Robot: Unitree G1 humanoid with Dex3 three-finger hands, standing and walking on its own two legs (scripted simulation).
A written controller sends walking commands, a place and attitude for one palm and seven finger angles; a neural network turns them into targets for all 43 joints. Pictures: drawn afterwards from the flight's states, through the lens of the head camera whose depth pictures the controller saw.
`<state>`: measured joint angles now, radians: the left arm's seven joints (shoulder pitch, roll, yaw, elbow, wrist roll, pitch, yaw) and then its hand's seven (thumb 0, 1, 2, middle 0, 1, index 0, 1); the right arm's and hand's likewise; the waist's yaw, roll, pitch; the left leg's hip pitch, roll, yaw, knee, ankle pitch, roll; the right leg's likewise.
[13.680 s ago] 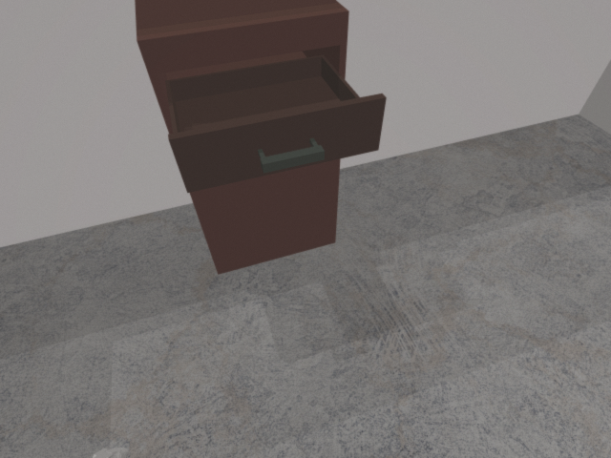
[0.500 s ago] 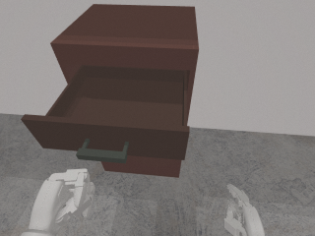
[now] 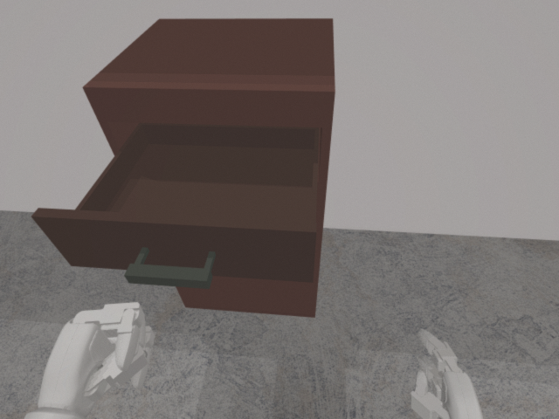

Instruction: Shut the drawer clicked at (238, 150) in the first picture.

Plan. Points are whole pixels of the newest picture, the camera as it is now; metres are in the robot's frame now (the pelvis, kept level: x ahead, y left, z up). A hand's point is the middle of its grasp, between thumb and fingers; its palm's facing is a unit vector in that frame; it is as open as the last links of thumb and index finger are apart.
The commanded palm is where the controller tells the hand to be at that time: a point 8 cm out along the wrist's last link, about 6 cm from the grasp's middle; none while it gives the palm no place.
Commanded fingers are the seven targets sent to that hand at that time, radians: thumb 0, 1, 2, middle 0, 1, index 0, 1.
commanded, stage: bring the fist close to the handle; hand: left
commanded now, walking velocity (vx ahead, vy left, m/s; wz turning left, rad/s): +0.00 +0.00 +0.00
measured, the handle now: (173, 265) +0.34 +0.22 +0.02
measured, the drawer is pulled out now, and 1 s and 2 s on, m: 0.29 0.29 0.26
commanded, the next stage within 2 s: push the drawer shut in 1.36 s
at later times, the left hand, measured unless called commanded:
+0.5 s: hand (159, 338) +0.20 +0.18 +0.06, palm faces +0.00 -1.00 -0.04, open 3.2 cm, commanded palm +0.18 +0.23 +0.07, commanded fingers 0.00 0.90 0.90 -1.40 -1.60 -1.40 -1.60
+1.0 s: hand (186, 321) +0.25 +0.17 +0.02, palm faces -0.03 -1.00 -0.04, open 3.2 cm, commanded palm +0.22 +0.23 +0.02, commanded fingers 0.00 0.90 0.90 -1.40 -1.60 -1.40 -1.60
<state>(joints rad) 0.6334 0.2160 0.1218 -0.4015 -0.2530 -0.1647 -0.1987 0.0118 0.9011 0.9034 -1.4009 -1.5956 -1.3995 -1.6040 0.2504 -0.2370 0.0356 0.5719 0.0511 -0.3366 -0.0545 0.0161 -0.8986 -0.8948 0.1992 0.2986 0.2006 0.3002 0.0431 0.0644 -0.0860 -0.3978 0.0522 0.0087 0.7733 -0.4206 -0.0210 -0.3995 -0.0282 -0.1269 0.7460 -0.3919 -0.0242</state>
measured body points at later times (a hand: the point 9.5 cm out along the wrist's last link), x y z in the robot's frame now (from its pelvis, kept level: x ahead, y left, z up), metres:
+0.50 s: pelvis -0.01 +0.01 -0.01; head +0.02 +0.00 +0.44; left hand +0.20 +0.23 +0.07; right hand +0.17 -0.23 -0.08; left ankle -0.01 +0.13 -0.71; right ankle +0.00 -0.10 -0.71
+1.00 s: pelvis -0.01 +0.02 -0.03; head +0.05 +0.01 +0.41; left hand +0.25 +0.22 +0.02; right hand +0.15 -0.22 -0.12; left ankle -0.01 +0.13 -0.71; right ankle +0.00 -0.10 -0.71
